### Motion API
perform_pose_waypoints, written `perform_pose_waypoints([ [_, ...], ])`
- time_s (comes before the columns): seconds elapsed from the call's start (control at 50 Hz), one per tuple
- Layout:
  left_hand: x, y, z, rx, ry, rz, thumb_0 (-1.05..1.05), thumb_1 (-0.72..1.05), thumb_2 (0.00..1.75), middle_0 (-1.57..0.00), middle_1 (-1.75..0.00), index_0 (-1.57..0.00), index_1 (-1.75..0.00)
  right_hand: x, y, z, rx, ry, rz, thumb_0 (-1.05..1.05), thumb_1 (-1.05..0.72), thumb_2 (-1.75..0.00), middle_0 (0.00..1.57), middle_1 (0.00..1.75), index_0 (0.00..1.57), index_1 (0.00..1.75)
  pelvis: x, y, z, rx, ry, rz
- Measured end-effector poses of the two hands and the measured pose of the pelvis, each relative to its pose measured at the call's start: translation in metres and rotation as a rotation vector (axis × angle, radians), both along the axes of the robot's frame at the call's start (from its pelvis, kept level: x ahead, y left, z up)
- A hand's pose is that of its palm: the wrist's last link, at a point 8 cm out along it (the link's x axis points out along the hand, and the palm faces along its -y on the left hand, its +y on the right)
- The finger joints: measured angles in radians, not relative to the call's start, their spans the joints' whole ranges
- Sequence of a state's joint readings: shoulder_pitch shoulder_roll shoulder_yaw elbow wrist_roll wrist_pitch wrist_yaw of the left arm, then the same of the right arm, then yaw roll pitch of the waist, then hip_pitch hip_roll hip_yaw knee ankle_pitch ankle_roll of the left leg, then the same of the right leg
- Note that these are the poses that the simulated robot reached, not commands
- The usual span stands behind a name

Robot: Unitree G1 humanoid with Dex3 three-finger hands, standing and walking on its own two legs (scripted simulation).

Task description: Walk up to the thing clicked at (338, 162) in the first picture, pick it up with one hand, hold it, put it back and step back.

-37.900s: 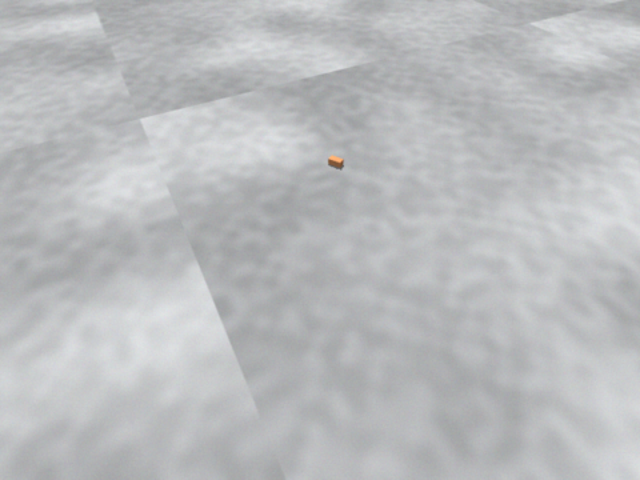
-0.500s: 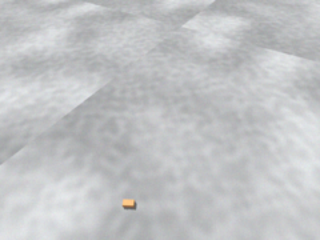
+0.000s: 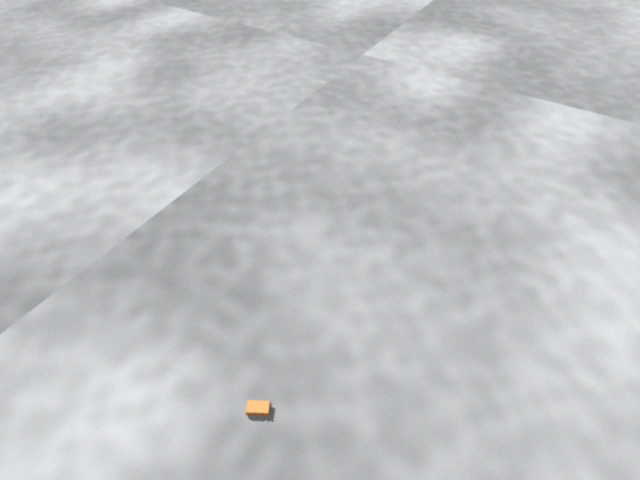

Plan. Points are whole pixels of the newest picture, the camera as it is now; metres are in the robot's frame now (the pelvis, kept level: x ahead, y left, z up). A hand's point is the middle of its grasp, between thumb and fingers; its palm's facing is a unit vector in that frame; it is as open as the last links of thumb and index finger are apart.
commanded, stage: step back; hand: left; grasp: from above
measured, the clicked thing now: (258, 408) +0.45 +0.22 -0.77
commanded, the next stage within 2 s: none
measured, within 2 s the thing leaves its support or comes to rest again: neither
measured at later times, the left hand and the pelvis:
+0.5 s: hand out of the picture +0.05 +0.31 -0.18, palm faces -0.03 -0.93 -0.36, open 7.4 cm; pelvis -0.08 +0.04 -0.02, yaw -1 degrees
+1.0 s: hand out of the picture -0.09 +0.30 -0.15, palm faces +0.00 -0.90 -0.43, open 7.4 cm; pelvis -0.21 +0.03 -0.02, yaw +0 degrees
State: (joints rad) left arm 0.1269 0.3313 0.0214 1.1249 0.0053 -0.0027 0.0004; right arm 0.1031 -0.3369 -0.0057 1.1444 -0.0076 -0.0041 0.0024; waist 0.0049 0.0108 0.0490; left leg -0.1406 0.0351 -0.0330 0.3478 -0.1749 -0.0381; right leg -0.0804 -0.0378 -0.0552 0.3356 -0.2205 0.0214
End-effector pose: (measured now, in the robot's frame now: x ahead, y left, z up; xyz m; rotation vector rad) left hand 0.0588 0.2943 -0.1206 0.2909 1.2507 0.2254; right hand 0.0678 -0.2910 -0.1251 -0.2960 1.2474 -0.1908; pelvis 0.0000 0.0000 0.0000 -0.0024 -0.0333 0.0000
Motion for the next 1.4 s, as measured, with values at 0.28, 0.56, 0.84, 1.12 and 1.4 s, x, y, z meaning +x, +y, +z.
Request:
perform_pose_waypoints([
  [0.28, 0.007, 0.051, -0.021, 0.042, -0.06, -0.02, 0.01, 0.9, 0.9, -0.2, -0.31, -0.2, -0.3, -0.027, 0.001, -0.008, -0.084, 0.007, -0.007, 0.01, -0.91, -0.9, 0.2, 0.3, 0.2, 0.3, -0.039, 0.034, -0.028, -0.017, 0.001, 0.017],
  [0.56, -0.044, 0.053, -0.022, 0.027, -0.024, -0.079, 0.0, 0.91, 0.9, -0.2, -0.3, -0.2, -0.3, -0.076, 0.027, 0.005, -0.085, -0.067, -0.009, 0.01, -0.91, -0.9, 0.2, 0.3, 0.21, 0.3, -0.094, 0.043, -0.019, -0.013, 0.011, -0.049],
  [0.84, -0.163, 0.034, 0.009, 0.079, 0.017, -0.051, 0.01, 0.9, 0.9, -0.2, -0.31, -0.2, -0.3, -0.152, 0.003, -0.01, -0.02, -0.081, -0.047, 0.01, -0.91, -0.9, 0.2, 0.3, 0.21, 0.3, -0.166, 0.024, -0.013, 0.04, -0.004, -0.076],
  [1.12, -0.182, 0.058, -0.01, 0.042, -0.178, -0.054, 0.0, 0.9, 0.9, -0.2, -0.3, -0.2, -0.3, -0.244, 0.031, -0.005, -0.081, -0.002, 0.043, 0.01, -0.91, -0.9, 0.2, 0.3, 0.2, 0.3, -0.251, 0.046, -0.025, 0.03, -0.022, -0.002],
  [1.4, -0.301, 0.048, -0.016, 0.043, -0.038, -0.084, 0.0, 0.91, 0.9, -0.2, -0.3, -0.2, -0.3, -0.281, 0.019, 0.015, -0.09, -0.195, 0.044, 0.01, -0.91, -0.9, 0.2, 0.3, 0.21, 0.3, -0.337, 0.034, -0.022, -0.002, 0.0, -0.078],
])
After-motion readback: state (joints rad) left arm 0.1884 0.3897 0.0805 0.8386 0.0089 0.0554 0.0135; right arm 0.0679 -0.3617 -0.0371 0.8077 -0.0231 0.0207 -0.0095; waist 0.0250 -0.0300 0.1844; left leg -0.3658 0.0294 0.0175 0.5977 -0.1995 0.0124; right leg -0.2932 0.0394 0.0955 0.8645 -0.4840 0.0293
